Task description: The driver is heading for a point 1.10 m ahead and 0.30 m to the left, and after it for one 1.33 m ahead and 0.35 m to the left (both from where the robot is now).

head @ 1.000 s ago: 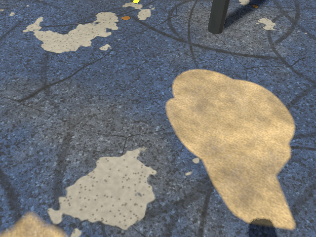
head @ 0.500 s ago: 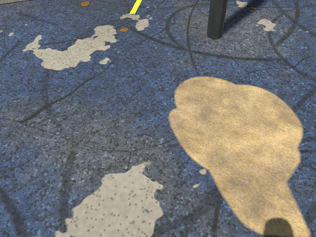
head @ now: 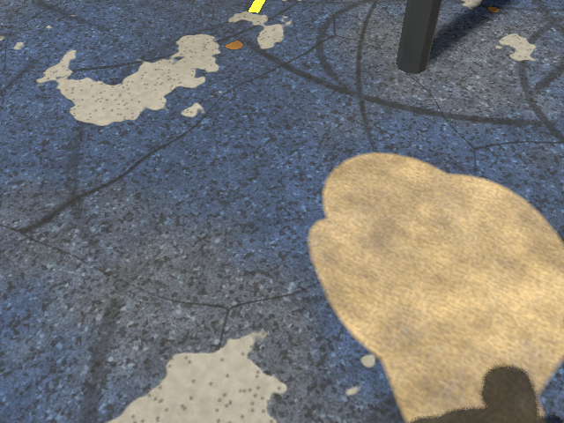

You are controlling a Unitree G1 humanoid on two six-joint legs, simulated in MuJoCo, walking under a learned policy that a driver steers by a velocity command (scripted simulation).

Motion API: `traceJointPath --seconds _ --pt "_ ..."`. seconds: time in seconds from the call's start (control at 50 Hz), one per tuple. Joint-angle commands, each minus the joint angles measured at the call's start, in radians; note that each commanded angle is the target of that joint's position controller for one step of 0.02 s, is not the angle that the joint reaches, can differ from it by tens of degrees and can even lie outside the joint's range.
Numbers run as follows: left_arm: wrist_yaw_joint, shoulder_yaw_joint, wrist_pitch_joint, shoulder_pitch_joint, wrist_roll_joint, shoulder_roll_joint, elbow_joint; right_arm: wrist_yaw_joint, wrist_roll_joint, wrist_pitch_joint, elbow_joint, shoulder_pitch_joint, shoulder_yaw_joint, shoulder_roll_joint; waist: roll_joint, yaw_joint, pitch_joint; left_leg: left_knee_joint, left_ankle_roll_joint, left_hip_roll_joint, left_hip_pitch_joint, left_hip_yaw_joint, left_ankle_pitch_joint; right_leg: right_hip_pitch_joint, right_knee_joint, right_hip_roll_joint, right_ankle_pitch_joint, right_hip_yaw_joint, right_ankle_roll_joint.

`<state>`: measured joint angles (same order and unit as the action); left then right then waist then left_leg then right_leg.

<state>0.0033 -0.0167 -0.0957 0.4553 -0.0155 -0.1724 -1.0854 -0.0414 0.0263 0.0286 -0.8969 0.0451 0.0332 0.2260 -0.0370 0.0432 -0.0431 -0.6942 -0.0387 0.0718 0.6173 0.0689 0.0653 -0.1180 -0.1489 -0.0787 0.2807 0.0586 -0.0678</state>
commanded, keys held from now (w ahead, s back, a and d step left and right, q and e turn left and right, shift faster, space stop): w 0.40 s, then w+q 0.50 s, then q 0.10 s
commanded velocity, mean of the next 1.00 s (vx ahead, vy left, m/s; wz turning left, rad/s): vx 0.48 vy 0.00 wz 0.23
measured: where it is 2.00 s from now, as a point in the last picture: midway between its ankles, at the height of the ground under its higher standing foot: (282, 321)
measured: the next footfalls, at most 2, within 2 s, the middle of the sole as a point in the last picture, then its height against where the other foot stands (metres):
left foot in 0.12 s outside the picture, level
right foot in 0.66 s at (347, 386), level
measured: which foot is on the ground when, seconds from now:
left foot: up 0.00-0.10, down 0.12-0.68, up 0.70-1.00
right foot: down 0.00-0.12, up 0.14-0.64, down 0.66-1.00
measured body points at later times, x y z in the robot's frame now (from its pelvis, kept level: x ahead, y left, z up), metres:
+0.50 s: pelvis +0.29 +0.03 +0.01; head +0.31 +0.04 +0.46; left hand +0.44 +0.26 -0.13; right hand +0.22 -0.21 -0.14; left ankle +0.21 +0.09 -0.74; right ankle +0.44 -0.12 -0.68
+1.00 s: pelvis +0.55 +0.01 +0.01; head +0.58 +0.01 +0.46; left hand +0.48 +0.25 -0.13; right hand +0.75 -0.20 -0.12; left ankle +0.63 +0.17 -0.68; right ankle +0.52 -0.09 -0.74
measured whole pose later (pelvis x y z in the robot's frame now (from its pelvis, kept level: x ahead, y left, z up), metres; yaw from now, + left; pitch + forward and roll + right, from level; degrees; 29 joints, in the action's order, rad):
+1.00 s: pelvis +0.55 +0.01 +0.01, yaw +16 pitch +0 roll -1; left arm 0.01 -0.05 -0.10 0.37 -0.02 -0.21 -0.97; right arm -0.05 0.03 0.00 -0.85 0.12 0.07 0.25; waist -0.04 0.02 -0.05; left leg -0.89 -0.05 0.08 0.65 0.03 0.08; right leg 0.04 -0.28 0.00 0.24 0.24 -0.04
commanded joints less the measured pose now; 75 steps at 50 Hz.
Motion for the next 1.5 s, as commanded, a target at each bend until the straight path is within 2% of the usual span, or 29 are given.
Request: traceJointPath --seconds 0.02,0.06,0.1,0.12,0.14,0.16,0.18,0.2,0.26,0.38,0.58,0.62,0.66,0.68,0.7,0.72,0.74,0.78,0.88,1.02,1.12,1.14,1.16,1.18,1.2,1.24,1.28,1.36,1.5 --pt "0.010 -0.027 -0.009 0.031 -0.001 -0.157 0.018 0.007 -0.004 0.016 0.091 -0.107 0.006 0.055 0.110 -0.017 -0.090 0.094 -0.037 -0.037 -0.044 0.033 -0.019 0.066 0.013 0.287 -0.605 -0.093 -0.119" --pt "0.014 -0.032 -0.008 0.002 -0.005 -0.174 0.019 0.017 -0.003 0.023 0.075 -0.029 0.018 0.076 0.118 -0.062 -0.043 0.122 -0.076 -0.078 -0.151 0.044 0.045 0.016 -0.104 0.294 -0.863 -0.069 -0.098" --pt "0.015 -0.037 0.004 -0.024 -0.008 -0.189 0.023 0.034 0.002 0.037 -0.014 0.243 0.043 0.114 0.099 -0.175 0.103 0.200 -0.116 -0.129 -0.444 0.057 0.057 0.041 -0.436 0.257 -0.964 -0.030 -0.066" --pt "0.011 -0.029 0.006 -0.012 -0.002 -0.164 0.041 0.045 0.024 0.044 -0.054 0.406 0.063 0.176 0.039 -0.223 0.206 0.218 -0.156 0.021 -0.693 -0.104 0.154 0.228 -0.710 0.213 -0.682 -0.008 -0.053" --pt "-0.004 -0.009 0.008 0.113 0.031 -0.045 0.059 0.046 0.043 0.043 -0.057 0.464 0.088 0.277 -0.188 -0.153 0.327 0.316 -0.290 0.326 -0.955 -0.627 0.301 0.592 -1.113 0.024 0.051 0.020 -0.008" --pt "-0.004 -0.034 0.008 0.066 0.010 -0.137 0.051 0.033 -0.002 0.031 -0.053 0.386 0.085 0.245 -0.094 -0.147 0.313 0.446 -0.301 0.321 -0.895 -0.797 0.378 0.698 -1.225 0.013 0.197 -0.127 -0.029" --pt "-0.004 -0.043 0.007 -0.032 0.006 -0.156 0.086 0.033 -0.014 0.032 -0.032 0.264 0.069 0.190 -0.045 -0.099 0.142 0.456 -0.266 0.294 -0.747 -0.615 0.393 0.754 -1.218 0.082 0.104 -0.126 -0.037" --pt "-0.007 -0.039 0.000 -0.090 0.003 -0.144 0.099 0.028 -0.012 0.041 -0.025 0.212 0.052 0.121 0.021 -0.085 0.064 0.490 -0.240 0.252 -0.614 -0.497 0.289 0.729 -1.157 0.120 0.032 -0.121 -0.039" --pt "-0.020 -0.034 0.032 -0.071 -0.022 -0.089 0.089 0.035 -0.009 0.066 -0.064 0.222 0.027 0.054 -0.002 -0.014 0.021 0.532 -0.175 0.155 -0.442 -0.285 0.049 0.597 -1.028 0.168 -0.013 -0.110 -0.016" --pt "-0.034 -0.032 0.060 -0.278 -0.023 -0.093 0.168 0.038 -0.016 0.079 -0.107 0.350 0.028 0.089 -0.004 -0.038 -0.043 0.596 -0.174 0.114 -0.482 -0.170 -0.067 0.763 -0.823 0.204 -0.166 -0.045 0.040" --pt "-0.029 -0.020 0.034 -0.543 -0.004 -0.105 0.293 0.055 -0.004 0.059 -0.132 0.469 0.028 0.112 -0.037 -0.104 -0.051 0.456 -0.171 0.127 -0.686 -0.213 -0.368 0.727 -0.441 0.126 -0.210 -0.012 0.048" --pt "-0.022 -0.031 0.019 -0.451 -0.001 -0.132 0.280 0.058 -0.001 0.057 -0.118 0.421 0.036 0.133 -0.049 -0.049 -0.016 0.361 -0.144 0.123 -0.670 -0.215 -0.502 0.571 -0.379 0.091 -0.133 -0.013 0.023" --pt "0.000 -0.061 -0.004 -0.161 -0.020 -0.197 0.202 0.049 -0.014 0.059 -0.099 0.383 0.038 0.127 0.010 0.072 0.148 0.022 -0.105 0.040 -0.526 -0.163 -0.451 0.163 -0.293 0.122 -0.164 -0.050 -0.027" --pt "0.016 -0.085 -0.010 -0.017 -0.052 -0.298 0.204 0.046 -0.042 0.061 -0.047 0.406 0.020 0.049 0.151 0.096 0.317 -0.304 -0.073 -0.056 -0.281 -0.101 -0.060 -0.120 -0.267 0.410 -0.028 -0.371 -0.087" --pt "0.008 -0.096 0.010 -0.047 -0.037 -0.326 0.205 0.050 -0.055 0.053 -0.033 0.478 0.025 0.031 0.321 0.041 0.406 -0.527 -0.063 -0.162 -0.052 -0.087 0.465 -0.217 -0.142 0.557 0.004 -0.730 -0.171" --pt "0.003 -0.078 0.022 -0.147 -0.025 -0.235 0.230 0.056 -0.032 0.038 -0.050 0.435 0.044 0.105 0.154 0.005 0.259 -0.593 -0.074 -0.078 0.010 -0.136 0.398 -0.085 -0.126 0.513 0.096 -0.628 -0.148" --pt "0.001 -0.058 0.019 -0.217 -0.016 -0.158 0.240 0.047 -0.023 0.036 -0.043 0.369 0.045 0.091 0.077 -0.006 0.125 -0.566 -0.069 -0.042 0.012 -0.136 0.315 0.063 -0.098 0.463 0.073 -0.475 -0.126" --pt "0.006 -0.044 0.007 -0.240 -0.012 -0.106 0.223 0.030 -0.002 0.019 -0.029 0.325 0.047 0.056 0.096 -0.046 0.020 -0.486 -0.060 0.010 -0.044 -0.133 0.241 0.234 -0.038 0.365 -0.070 -0.261 -0.061" --pt "0.007 -0.052 -0.031 -0.166 0.001 -0.128 0.190 0.001 0.008 -0.024 0.021 0.244 0.047 0.034 0.108 -0.071 0.004 -0.451 -0.025 0.034 0.027 -0.099 0.125 0.247 0.006 0.356 -0.268 -0.074 -0.074" --pt "0.017 -0.057 -0.020 -0.129 0.004 -0.168 0.177 -0.018 0.007 -0.018 0.112 0.032 0.019 0.010 0.129 -0.044 -0.022 -0.012 -0.016 -0.030 -0.098 0.045 -0.080 0.234 -0.096 0.306 -0.718 0.173 -0.051" --pt "0.038 -0.078 0.025 -0.126 0.010 -0.218 0.184 -0.009 0.025 -0.006 0.099 0.170 0.044 0.082 0.148 -0.094 0.086 0.114 -0.094 -0.118 -0.266 0.065 0.080 0.107 -0.436 0.339 -0.910 0.184 -0.026" --pt "0.034 -0.081 0.037 -0.134 0.013 -0.223 0.193 0.003 0.031 0.009 0.070 0.268 0.056 0.102 0.097 -0.140 0.146 0.220 -0.118 -0.139 -0.392 0.051 -0.010 0.143 -0.634 0.318 -0.785 0.196 0.004" --pt "0.029 -0.079 0.041 -0.094 0.011 -0.210 0.215 0.019 0.037 0.023 0.063 0.326 0.080 0.192 -0.022 -0.154 0.217 0.226 -0.157 0.010 -0.591 -0.123 -0.389 0.326 -0.903 0.263 -0.393 0.200 0.049" --pt "0.021 -0.058 0.054 0.019 0.018 -0.103 0.256 0.027 0.019 0.012 0.089 0.287 0.107 0.306 -0.187 -0.053 0.328 0.131 -0.355 0.308 -0.858 -0.508 -0.978 0.661 -1.252 0.085 0.432 0.130 0.101" --pt "0.019 -0.061 0.065 -0.049 -0.004 -0.155 0.264 0.035 -0.025 -0.012 0.114 0.341 0.110 0.292 -0.042 -0.126 0.422 0.228 -0.395 0.310 -0.823 -0.578 -0.787 0.702 -1.297 0.089 0.377 -0.051 0.105" --pt "0.022 -0.058 0.070 -0.166 -0.002 -0.145 0.283 0.048 -0.030 -0.032 0.134 0.187 0.079 0.178 0.027 -0.076 0.164 0.341 -0.321 0.218 -0.555 -0.434 -0.425 0.740 -1.191 0.156 0.206 -0.078 0.102" --pt "0.025 -0.064 0.095 -0.160 -0.027 -0.161 0.289 0.054 -0.032 -0.035 0.138 0.143 0.063 0.122 -0.003 -0.032 0.099 0.384 -0.249 0.126 -0.413 -0.355 -0.343 0.665 -1.078 0.172 0.133 -0.084 0.107" --pt "0.023 -0.059 0.130 -0.157 -0.020 -0.140 0.299 0.043 -0.014 -0.021 0.144 0.167 0.077 0.175 0.001 -0.023 0.147 0.396 -0.206 0.078 -0.381 -0.349 -0.273 0.629 -0.993 0.144 0.080 -0.091 0.112" --pt "0.030 -0.065 0.146 -0.286 -0.014 -0.168 0.353 0.050 -0.013 -0.046 0.156 0.219 0.085 0.190 -0.054 -0.075 0.107 0.451 -0.163 0.059 -0.438 -0.485 0.169 0.722 -0.841 0.124 0.047 -0.132 0.130"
